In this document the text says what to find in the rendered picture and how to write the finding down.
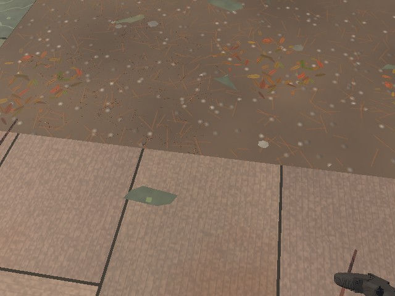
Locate robot right hand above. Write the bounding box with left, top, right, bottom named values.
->
left=334, top=273, right=395, bottom=296

